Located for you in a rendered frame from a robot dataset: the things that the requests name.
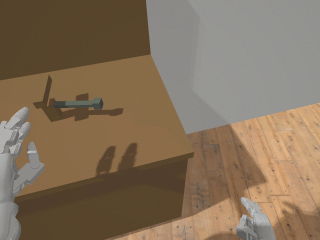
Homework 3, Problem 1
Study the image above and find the robot right hand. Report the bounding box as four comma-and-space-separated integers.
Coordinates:
236, 197, 276, 240

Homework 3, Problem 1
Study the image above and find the tap lever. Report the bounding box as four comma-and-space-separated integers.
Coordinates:
53, 97, 104, 110

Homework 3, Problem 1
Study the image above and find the robot left hand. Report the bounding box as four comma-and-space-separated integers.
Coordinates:
0, 107, 45, 203

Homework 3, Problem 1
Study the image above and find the left robot forearm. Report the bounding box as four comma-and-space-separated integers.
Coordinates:
0, 201, 21, 240

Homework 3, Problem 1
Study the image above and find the counter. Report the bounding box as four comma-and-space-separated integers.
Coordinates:
0, 0, 194, 240

